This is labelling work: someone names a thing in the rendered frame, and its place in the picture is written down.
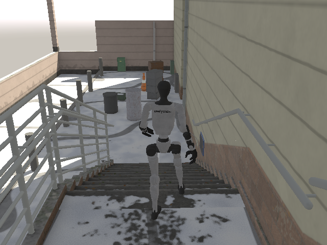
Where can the robot right upper arm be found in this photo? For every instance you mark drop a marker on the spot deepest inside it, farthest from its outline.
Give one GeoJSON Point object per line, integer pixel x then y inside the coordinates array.
{"type": "Point", "coordinates": [181, 116]}

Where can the robot right thigh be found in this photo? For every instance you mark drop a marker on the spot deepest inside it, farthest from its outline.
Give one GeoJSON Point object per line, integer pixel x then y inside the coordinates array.
{"type": "Point", "coordinates": [176, 151]}

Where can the left robot forearm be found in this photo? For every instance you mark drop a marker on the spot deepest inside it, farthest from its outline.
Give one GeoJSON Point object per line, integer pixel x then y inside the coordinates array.
{"type": "Point", "coordinates": [142, 129]}

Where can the humanoid robot torso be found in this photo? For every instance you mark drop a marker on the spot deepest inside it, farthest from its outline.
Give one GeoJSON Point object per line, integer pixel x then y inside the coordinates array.
{"type": "Point", "coordinates": [163, 118]}

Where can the right robot forearm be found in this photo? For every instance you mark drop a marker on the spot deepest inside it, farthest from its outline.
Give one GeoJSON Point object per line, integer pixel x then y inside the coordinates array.
{"type": "Point", "coordinates": [188, 139]}

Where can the robot left upper arm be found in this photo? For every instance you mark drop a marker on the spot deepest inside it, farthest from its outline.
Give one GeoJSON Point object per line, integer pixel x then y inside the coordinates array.
{"type": "Point", "coordinates": [145, 114]}

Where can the right robot hand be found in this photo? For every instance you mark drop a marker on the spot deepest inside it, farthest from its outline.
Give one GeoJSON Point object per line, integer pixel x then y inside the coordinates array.
{"type": "Point", "coordinates": [194, 155]}

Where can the left robot hand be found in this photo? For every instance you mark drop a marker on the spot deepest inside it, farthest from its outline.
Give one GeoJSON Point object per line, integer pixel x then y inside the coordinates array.
{"type": "Point", "coordinates": [149, 131]}

